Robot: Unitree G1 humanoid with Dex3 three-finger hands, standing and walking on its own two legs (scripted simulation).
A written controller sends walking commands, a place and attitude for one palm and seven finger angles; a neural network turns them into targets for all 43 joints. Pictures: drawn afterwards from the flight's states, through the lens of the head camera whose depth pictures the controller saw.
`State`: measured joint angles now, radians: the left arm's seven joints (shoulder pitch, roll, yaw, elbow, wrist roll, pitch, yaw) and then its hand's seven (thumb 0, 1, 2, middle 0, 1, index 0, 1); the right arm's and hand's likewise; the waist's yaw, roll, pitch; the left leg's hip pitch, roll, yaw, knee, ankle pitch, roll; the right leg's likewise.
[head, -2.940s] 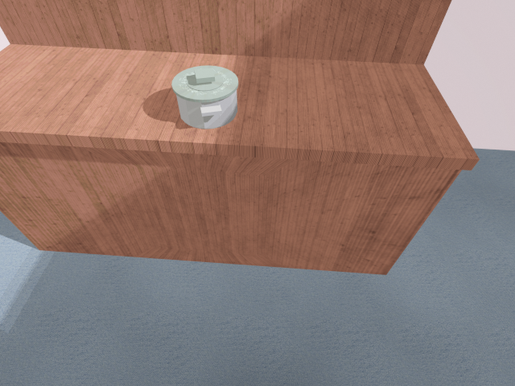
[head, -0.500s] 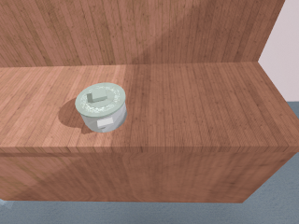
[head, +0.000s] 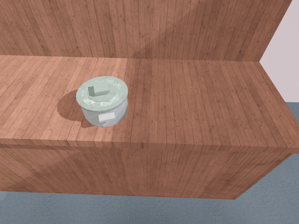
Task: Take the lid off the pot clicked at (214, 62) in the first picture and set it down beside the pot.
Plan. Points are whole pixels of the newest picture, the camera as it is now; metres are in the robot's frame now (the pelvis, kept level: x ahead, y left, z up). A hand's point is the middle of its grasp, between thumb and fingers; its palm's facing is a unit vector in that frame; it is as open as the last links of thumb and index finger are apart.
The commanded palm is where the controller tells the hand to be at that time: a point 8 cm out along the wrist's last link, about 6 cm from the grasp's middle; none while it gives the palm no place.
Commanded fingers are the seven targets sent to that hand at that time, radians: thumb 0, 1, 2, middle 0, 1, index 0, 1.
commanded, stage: look again from close up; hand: left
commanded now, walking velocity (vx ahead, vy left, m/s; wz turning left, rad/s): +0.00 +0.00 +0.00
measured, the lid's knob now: (101, 88) +0.52 +0.20 +0.06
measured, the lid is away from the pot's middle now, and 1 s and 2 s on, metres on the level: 0.00 0.00 0.00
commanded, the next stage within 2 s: shuffle to correct the standing spot in 1.00 s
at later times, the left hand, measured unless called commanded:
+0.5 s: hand out of the picture -0.04 +0.26 -0.19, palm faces +0.03 -0.98 -0.18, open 7.4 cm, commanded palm none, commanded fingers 0.00 0.90 0.90 -0.20 -0.30 -0.20 -0.30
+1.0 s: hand out of the picture -0.05 +0.24 -0.18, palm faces +0.03 -0.99 -0.16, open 7.4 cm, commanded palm none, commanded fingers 0.00 0.90 0.90 -0.20 -0.30 -0.20 -0.30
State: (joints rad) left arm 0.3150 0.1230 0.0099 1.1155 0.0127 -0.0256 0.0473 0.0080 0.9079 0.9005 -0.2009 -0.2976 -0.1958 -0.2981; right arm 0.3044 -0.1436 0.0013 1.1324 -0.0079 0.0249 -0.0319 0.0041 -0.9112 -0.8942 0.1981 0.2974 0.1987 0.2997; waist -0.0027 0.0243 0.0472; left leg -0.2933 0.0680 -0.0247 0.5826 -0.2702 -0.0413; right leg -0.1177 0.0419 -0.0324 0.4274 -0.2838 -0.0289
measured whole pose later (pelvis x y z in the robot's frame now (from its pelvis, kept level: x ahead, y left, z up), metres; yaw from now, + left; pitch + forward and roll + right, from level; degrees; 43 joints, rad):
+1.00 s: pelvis -0.01 +0.07 +0.00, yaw +1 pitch -1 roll -1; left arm 0.39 0.17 -0.01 1.06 0.02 -0.01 0.03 0.01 0.91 0.90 -0.20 -0.30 -0.19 -0.30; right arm 0.27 -0.16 0.00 1.08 0.00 0.00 -0.01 0.01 -0.93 -0.89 0.20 0.30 0.20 0.30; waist 0.02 -0.04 0.02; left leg -0.26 -0.07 0.04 0.45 -0.18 0.08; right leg -0.15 -0.07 0.00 0.43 -0.26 0.05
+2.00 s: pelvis +0.06 +0.03 +0.00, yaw +0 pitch +0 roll +1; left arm 0.20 0.18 0.01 0.97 0.01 0.01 0.04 0.01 0.91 0.90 -0.20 -0.30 -0.20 -0.30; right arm 0.23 -0.15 -0.02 1.05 0.01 0.01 -0.04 0.01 -0.92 -0.89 0.20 0.30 0.20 0.30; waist 0.00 -0.03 0.07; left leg -0.17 -0.04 0.03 0.49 -0.31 0.02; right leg -0.28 -0.03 -0.05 0.54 -0.26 -0.02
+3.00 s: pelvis +0.05 +0.06 +0.00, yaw +0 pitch +0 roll +0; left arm 0.34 0.13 -0.01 1.08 0.02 -0.01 0.04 0.01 0.91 0.90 -0.20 -0.30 -0.19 -0.30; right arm 0.31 -0.12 0.01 1.11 0.00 -0.02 -0.03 0.01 -0.92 -0.89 0.20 0.30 0.20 0.30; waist 0.00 -0.02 0.02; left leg -0.17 -0.06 0.04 0.46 -0.29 0.07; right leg -0.26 -0.04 -0.02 0.48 -0.20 0.02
